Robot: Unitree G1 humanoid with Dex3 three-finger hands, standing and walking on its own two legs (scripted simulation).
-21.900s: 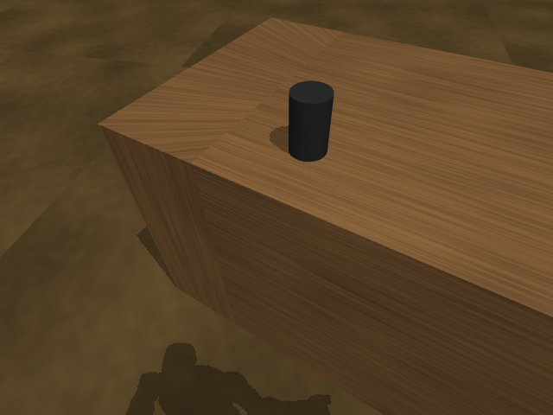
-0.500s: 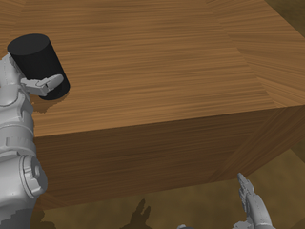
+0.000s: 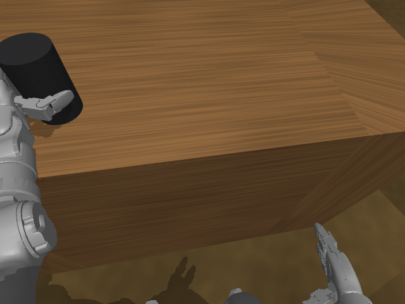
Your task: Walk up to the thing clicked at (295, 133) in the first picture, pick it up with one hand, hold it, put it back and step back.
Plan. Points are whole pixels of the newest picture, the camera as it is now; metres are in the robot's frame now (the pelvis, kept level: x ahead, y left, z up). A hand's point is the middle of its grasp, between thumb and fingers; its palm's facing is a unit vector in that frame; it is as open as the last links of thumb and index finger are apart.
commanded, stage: loosen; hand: left
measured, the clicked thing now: (44, 82) +0.52 +0.23 +0.14
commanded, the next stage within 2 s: open in 0.08 s
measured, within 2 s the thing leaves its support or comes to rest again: neither
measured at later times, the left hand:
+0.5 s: hand (41, 84) +0.52 +0.24 +0.14, palm faces +0.24 -0.97 +0.02, open 14.9 cm
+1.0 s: hand out of the picture +0.51 +0.29 +0.26, palm faces +0.28 -0.96 -0.03, open 17.5 cm
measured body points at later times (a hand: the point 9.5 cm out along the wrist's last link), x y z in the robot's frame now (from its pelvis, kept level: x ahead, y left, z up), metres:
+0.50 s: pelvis +0.00 +0.00 -0.01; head +0.10 +0.02 +0.43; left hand +0.50 +0.29 +0.14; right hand +0.15 -0.26 -0.04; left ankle +0.00 +0.13 -0.69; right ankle +0.00 -0.15 -0.69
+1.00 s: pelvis +0.01 +0.00 +0.01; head +0.07 +0.01 +0.46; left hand +0.49 +0.34 +0.26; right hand +0.16 -0.26 -0.04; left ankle +0.00 +0.13 -0.69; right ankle +0.00 -0.15 -0.69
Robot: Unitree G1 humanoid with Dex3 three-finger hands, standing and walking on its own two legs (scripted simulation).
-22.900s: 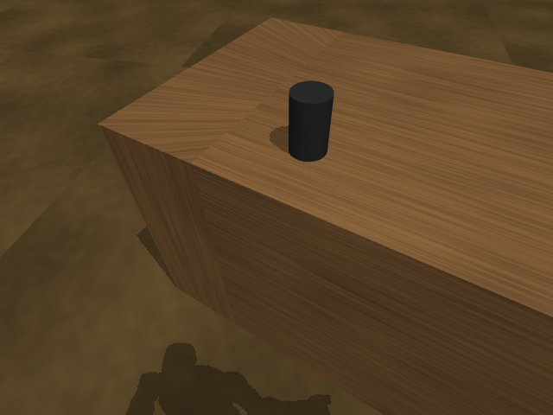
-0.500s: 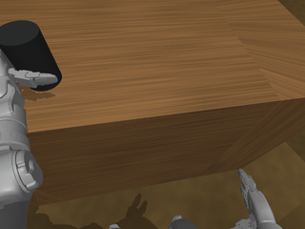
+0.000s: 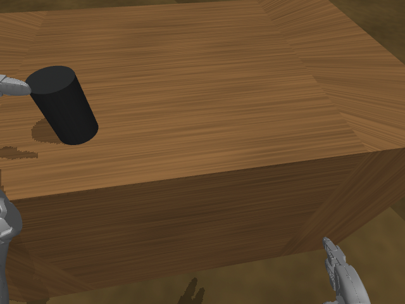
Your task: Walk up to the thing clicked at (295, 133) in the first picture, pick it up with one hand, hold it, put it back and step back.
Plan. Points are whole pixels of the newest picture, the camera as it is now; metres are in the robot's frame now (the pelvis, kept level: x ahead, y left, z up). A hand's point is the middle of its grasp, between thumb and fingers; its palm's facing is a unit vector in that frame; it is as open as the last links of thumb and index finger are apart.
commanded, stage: rise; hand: left
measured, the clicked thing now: (66, 107) +0.51 +0.23 +0.13
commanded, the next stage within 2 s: sink last in 0.06 s
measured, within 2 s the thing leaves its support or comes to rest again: neither
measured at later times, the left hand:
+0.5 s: hand out of the picture +0.38 +0.38 +0.21, palm faces +0.50 -0.79 -0.36, open 17.6 cm
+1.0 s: hand out of the picture +0.16 +0.24 +0.22, palm faces +0.45 -0.76 -0.47, open 17.4 cm
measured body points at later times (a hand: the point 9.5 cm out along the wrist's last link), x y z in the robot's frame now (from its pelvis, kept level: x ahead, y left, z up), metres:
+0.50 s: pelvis +0.00 +0.00 +0.01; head +0.02 +0.00 +0.46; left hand +0.34 +0.42 +0.23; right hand +0.16 -0.25 -0.05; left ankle -0.01 +0.13 -0.70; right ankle -0.02 -0.16 -0.70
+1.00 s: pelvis -0.02 -0.02 +0.01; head -0.02 -0.05 +0.46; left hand +0.13 +0.27 +0.25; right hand +0.17 -0.28 -0.06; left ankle -0.01 +0.13 -0.70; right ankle -0.02 -0.16 -0.70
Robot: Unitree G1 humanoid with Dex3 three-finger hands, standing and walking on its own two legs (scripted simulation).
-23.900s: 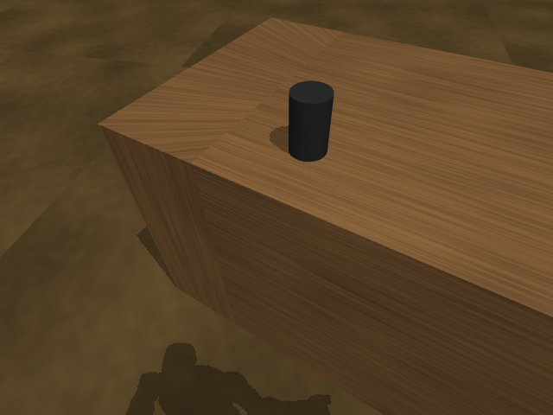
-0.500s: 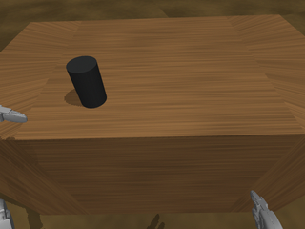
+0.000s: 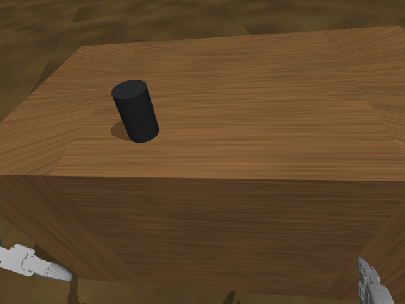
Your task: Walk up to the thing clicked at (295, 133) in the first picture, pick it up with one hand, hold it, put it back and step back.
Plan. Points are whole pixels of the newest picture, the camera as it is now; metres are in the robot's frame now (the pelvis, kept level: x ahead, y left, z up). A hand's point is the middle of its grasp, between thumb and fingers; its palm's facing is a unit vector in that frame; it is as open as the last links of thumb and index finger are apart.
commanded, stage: sink last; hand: left
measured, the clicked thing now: (137, 112) +0.54 +0.22 +0.12
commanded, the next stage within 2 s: home in 0.24 s
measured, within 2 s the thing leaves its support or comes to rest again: neither
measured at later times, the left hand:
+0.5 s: hand (26, 227) +0.19 +0.27 +0.19, palm faces +0.43 -0.77 -0.47, open 17.4 cm
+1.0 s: hand (132, 299) +0.16 +0.18 -0.06, palm faces +0.10 -0.98 -0.18, open 17.4 cm
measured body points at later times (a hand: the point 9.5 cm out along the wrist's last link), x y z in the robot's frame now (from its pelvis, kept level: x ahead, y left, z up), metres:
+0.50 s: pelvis -0.01 +0.00 +0.00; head -0.01 -0.02 +0.45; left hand +0.16 +0.31 +0.21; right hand +0.15 -0.27 -0.05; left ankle +0.01 +0.15 -0.71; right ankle -0.01 -0.14 -0.71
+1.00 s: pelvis -0.01 +0.01 -0.01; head +0.03 +0.02 +0.44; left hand +0.15 +0.24 -0.04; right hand +0.16 -0.21 -0.07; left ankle +0.01 +0.15 -0.71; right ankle -0.01 -0.14 -0.71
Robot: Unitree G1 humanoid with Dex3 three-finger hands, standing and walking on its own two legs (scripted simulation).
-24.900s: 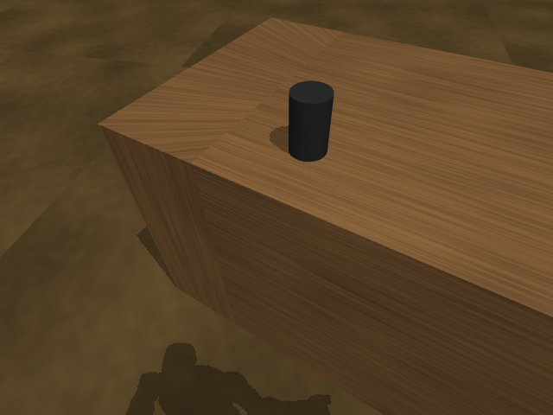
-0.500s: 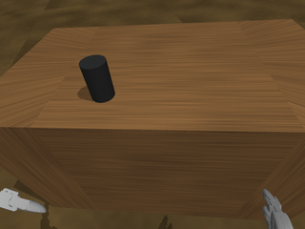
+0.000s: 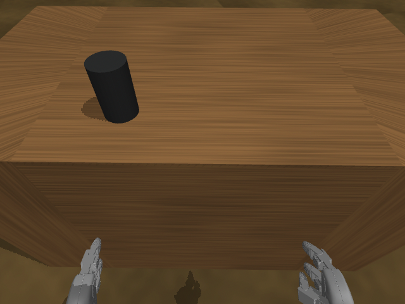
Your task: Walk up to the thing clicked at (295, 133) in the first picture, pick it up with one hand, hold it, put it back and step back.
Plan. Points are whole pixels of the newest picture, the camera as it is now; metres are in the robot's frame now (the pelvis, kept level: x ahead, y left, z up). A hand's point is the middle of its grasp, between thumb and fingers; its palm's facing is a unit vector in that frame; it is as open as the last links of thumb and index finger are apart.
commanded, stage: home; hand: left
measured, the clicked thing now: (114, 88) +0.54 +0.22 +0.13
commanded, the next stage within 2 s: none
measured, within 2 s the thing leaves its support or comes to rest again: neither
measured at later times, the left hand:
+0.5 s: hand (121, 290) +0.18 +0.18 -0.07, palm faces +0.12 -0.96 -0.25, open 17.6 cm
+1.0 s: hand (120, 293) +0.17 +0.18 -0.07, palm faces +0.13 -0.95 -0.28, open 17.5 cm
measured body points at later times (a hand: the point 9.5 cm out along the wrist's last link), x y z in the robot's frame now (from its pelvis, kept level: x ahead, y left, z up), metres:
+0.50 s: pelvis +0.01 +0.00 -0.01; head +0.04 +0.00 +0.44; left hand +0.17 +0.23 -0.05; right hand +0.16 -0.24 -0.09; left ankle +0.02 +0.14 -0.70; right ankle +0.00 -0.15 -0.70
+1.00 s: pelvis +0.00 +0.00 -0.01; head +0.03 +0.00 +0.44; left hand +0.16 +0.23 -0.05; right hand +0.17 -0.24 -0.09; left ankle +0.02 +0.14 -0.70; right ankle +0.00 -0.15 -0.70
